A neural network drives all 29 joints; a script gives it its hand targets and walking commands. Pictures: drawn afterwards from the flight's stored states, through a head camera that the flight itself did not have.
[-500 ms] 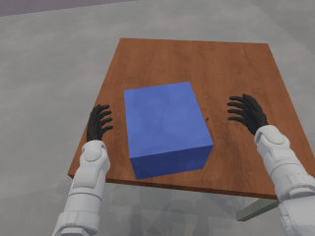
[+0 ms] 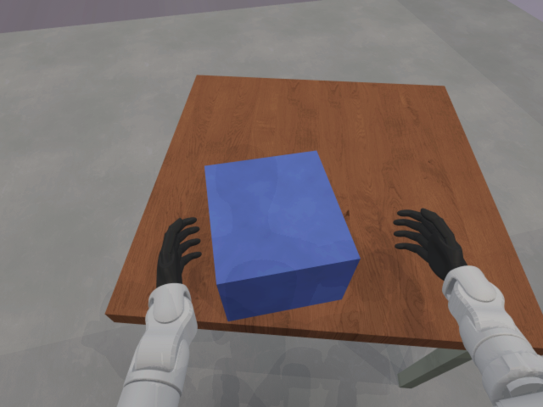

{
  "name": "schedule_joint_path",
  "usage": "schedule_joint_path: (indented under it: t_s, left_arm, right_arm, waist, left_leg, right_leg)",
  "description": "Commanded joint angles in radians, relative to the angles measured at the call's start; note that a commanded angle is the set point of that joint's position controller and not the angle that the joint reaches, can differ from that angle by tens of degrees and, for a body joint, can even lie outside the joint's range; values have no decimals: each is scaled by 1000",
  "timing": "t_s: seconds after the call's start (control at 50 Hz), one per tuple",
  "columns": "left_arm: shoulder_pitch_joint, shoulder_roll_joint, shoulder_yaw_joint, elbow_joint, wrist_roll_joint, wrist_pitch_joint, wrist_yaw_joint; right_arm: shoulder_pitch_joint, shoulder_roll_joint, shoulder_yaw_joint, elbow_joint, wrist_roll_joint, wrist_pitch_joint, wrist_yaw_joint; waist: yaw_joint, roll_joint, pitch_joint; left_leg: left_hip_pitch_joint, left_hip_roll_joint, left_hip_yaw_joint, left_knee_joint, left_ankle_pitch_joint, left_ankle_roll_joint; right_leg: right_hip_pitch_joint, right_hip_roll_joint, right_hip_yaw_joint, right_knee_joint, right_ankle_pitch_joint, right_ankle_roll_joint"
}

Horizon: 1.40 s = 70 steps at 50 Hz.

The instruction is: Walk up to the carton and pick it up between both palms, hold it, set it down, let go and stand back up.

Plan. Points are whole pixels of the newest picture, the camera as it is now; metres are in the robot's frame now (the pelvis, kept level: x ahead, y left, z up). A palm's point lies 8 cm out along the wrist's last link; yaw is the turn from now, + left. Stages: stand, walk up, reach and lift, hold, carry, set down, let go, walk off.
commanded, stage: set down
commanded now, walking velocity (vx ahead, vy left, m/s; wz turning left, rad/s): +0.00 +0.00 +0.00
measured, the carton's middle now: (273, 233) +0.44 +0.04 -0.06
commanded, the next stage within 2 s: let go in 1.98 s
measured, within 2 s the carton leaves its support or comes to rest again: neither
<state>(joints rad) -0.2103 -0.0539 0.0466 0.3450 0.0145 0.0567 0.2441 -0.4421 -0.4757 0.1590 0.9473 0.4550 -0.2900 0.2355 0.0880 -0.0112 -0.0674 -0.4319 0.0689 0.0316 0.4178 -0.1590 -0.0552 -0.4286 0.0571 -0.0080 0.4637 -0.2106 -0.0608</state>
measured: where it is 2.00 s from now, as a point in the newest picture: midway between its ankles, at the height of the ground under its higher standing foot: outside the picture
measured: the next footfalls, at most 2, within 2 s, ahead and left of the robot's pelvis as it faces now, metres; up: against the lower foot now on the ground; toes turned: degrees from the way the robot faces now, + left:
none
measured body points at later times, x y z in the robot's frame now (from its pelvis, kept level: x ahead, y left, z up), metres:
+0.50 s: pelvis +0.00 +0.01 +0.00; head +0.03 +0.00 +0.45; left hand +0.26 +0.17 +0.00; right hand +0.30 -0.25 -0.02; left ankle +0.02 +0.16 -0.74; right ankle +0.00 -0.08 -0.74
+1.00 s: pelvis +0.00 +0.01 +0.00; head +0.01 +0.01 +0.44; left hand +0.23 +0.19 -0.04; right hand +0.24 -0.25 -0.05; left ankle +0.02 +0.16 -0.74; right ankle +0.00 -0.08 -0.74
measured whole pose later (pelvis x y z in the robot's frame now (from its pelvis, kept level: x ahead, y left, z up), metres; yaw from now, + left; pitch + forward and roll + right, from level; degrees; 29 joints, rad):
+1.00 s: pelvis +0.00 +0.01 +0.00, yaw +0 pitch +2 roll +1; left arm 0.13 -0.03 0.00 0.44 0.02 -0.16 0.25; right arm -0.02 -0.40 0.15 0.92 0.42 -0.48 0.23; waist 0.04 -0.03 -0.01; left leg -0.30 0.04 0.02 0.51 -0.24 -0.05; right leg -0.30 0.05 0.02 0.57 -0.29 -0.05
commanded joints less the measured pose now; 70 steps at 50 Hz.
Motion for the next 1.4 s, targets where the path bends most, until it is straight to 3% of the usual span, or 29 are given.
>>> schedule_joint_path:
  t_s: [0.0, 0.02, 0.08, 0.16, 0.18, 0.22, 0.32, 0.4, 0.46, 0.54, 0.58, 0.64, 0.68, 0.74, 0.78, 0.8, 0.82, 0.88, 0.9, 0.92, 0.94, 1.02, 1.06, 1.1, 1.12, 1.18, 1.26, 1.34, 1.38]
  left_arm:
    - [-42, 8, 30, -226, 52, -73, -13]
    - [-34, 3, 45, -207, 66, -82, -14]
    - [-91, -1, 6, -219, 36, -125, -6]
    - [-11, -27, -63, -262, 26, -171, 8]
    - [-7, -16, -39, -239, 34, -176, 13]
    - [-8, -25, -62, -237, 21, -184, 23]
    - [-36, -29, -92, -232, 1, -207, 50]
    - [23, -33, -100, -213, 9, -203, 56]
    - [74, -36, -76, -176, 16, -188, 43]
    - [92, -15, -19, -129, 46, -199, 33]
    - [173, -36, -34, -108, 49, -203, 25]
    - [26, -4, -44, -121, 21, -231, 35]
    - [75, -11, -64, -101, 16, -241, 33]
    - [118, 5, -69, -163, 18, -263, 22]
    - [120, 27, -61, -135, 14, -266, 16]
    - [122, 35, -33, -146, 15, -273, 17]
    - [151, 35, -41, -111, 19, -267, 11]
    - [152, 58, -38, -86, 8, -271, 2]
    - [148, 50, -43, -125, 11, -280, 13]
    - [191, 36, -69, -83, 9, -269, 7]
    - [197, 51, -58, -72, 7, -255, -1]
    - [268, 59, -74, -60, 9, -217, -21]
    - [262, 68, -59, -121, 9, -220, -13]
    - [291, 71, -60, -39, 21, -188, -34]
    - [327, 69, -50, -68, 30, -183, -34]
    - [349, 87, -49, -88, 34, -175, -45]
    - [354, 95, -65, -126, 35, -182, -38]
    - [399, 117, -79, -50, 23, -155, -69]
    - [408, 139, -66, -62, 24, -150, -79]
  right_arm:
    - [-138, -252, -62, -134, 18, -125, -14]
    - [-135, -241, -44, -138, 22, -138, -15]
    - [-168, -251, -80, -169, 13, -162, -9]
    - [-65, -260, -95, -152, 21, -195, 17]
    - [-66, -255, -77, -163, 26, -201, 20]
    - [-64, -266, -90, -149, 22, -204, 27]
    - [-77, -275, -110, -126, 21, -217, 48]
    - [-24, -266, -95, -106, 24, -215, 57]
    - [22, -257, -81, -100, 23, -208, 50]
    - [71, -229, -50, -85, 33, -218, 42]
    - [149, -214, -46, -73, 31, -223, 34]
    - [39, -203, -58, -136, 30, -229, 34]
    - [116, -186, -62, -126, 19, -225, 32]
    - [196, -180, -81, -137, 11, -243, 21]
    - [192, -176, -76, -140, 0, -247, 9]
    - [187, -169, -63, -182, 6, -250, 6]
    - [215, -168, -66, -143, -8, -245, 0]
    - [210, -141, -65, -181, -25, -243, -9]
    - [206, -155, -86, -182, -24, -247, -2]
    - [245, -140, -80, -142, -31, -237, -1]
    - [254, -133, -81, -152, -49, -228, -5]
    - [314, -138, -104, -119, -86, -206, -8]
    - [287, -154, -128, -181, -93, -211, -4]
    - [321, -123, -118, -112, -129, -182, -16]
    - [345, -126, -116, -137, -131, -180, -15]
    - [376, -112, -124, -151, -151, -173, -21]
    - [391, -100, -144, -156, -166, -163, -13]
    - [435, -70, -153, -133, -207, -138, -37]
    - [447, -59, -157, -159, -212, -132, -40]
  waist:
    - [-19, -150, -445]
    - [-2, -156, -420]
    - [-25, -149, -400]
    - [-47, -92, -404]
    - [-15, -92, -397]
    - [-36, -82, -385]
    - [-24, -63, -350]
    - [-13, -84, -317]
    - [-20, -151, -269]
    - [6, -175, -204]
    - [-26, -207, -165]
    - [-13, -187, -161]
    - [-37, -178, -127]
    - [-56, -132, -173]
    - [-60, -148, -173]
    - [-31, -160, -174]
    - [-47, -154, -148]
    - [-37, -156, -140]
    - [-25, -116, -145]
    - [-49, -117, -106]
    - [-39, -112, -111]
    - [-67, -102, -100]
    - [-39, -92, -130]
    - [-54, -79, -58]
    - [-32, -79, -73]
    - [-39, -71, -86]
    - [-38, -19, -66]
    - [-71, -28, -21]
    - [-62, -18, -27]
  left_leg:
    - [124, -60, -24, -28, 279, 74]
    - [129, -61, -17, -32, 282, 76]
    - [118, -56, -13, -36, 209, 71]
    - [240, -45, -19, -3, 263, 48]
    - [260, -47, -9, 11, 279, 46]
    - [274, -43, -11, 17, 243, 45]
    - [277, -34, -9, 39, 157, 44]
    - [281, -37, -3, 40, 125, 47]
    - [196, -49, 2, 27, 78, 67]
    - [73, -65, 10, 18, 26, 71]
    - [64, -68, 5, 20, 22, 75]
    - [24, -70, 22, 25, -42, 72]
    - [35, -73, 13, 40, -63, 66]
    - [74, -77, 5, 52, -19, 49]
    - [64, -78, 2, 55, -28, 48]
    - [38, -81, 7, 55, -24, 49]
    - [54, -81, 2, 49, -24, 45]
    - [79, -87, 10, 43, -52, 48]
    - [117, -77, 5, 28, -36, 43]
    - [147, -77, 4, 31, -34, 42]
    - [169, -80, 8, 29, -43, 44]
    - [295, -70, -3, 16, 48, 47]
    - [328, -64, 0, 1, 86, 50]
    - [366, -63, 0, -10, 84, 43]
    - [385, -59, 1, -22, 123, 45]
    - [405, -59, 3, -26, 186, 45]
    - [435, -49, 1, -37, 213, 33]
    - [451, -53, 1, -34, 216, 25]
    - [463, -55, 3, -33, 241, 25]
  right_leg:
    - [477, -43, 118, 7, 759, 84]
    - [471, -37, 115, 3, 740, 80]
    - [407, -38, 114, -11, 634, 69]
    - [312, -4, 71, -25, 551, 23]
    - [291, -1, 73, -32, 517, 16]
    - [238, 1, 66, -41, 446, 9]
    - [134, 9, 54, -40, 251, -13]
    - [139, 5, 60, -46, 200, -11]
    - [219, -18, 102, -42, 244, 12]
    - [330, -59, 166, -32, 243, 42]
    - [365, -65, 182, -35, 259, 51]
    - [311, -77, 193, -41, 137, 50]
    - [284, -87, 206, -58, 84, 49]
    - [314, -96, 208, -48, 150, 55]
    - [331, -104, 213, -41, 195, 68]
    - [347, -110, 223, -38, 190, 79]
    - [337, -109, 218, -38, 208, 78]
    - [309, -100, 198, -44, 152, 71]
    - [271, -88, 170, -42, 128, 57]
    - [252, -82, 162, -59, 110, 47]
    - [229, -83, 161, -67, 87, 42]
    - [200, -43, 99, -78, 174, 19]
    - [203, -22, 59, -68, 213, 9]
    - [182, -28, 63, -99, 206, 6]
    - [210, -18, 46, -94, 254, 3]
    - [250, -15, 41, -100, 327, 6]
    - [216, -9, 22, -115, 297, -9]
    - [220, -18, 29, -138, 301, 2]
    - [215, -21, 26, -147, 309, 1]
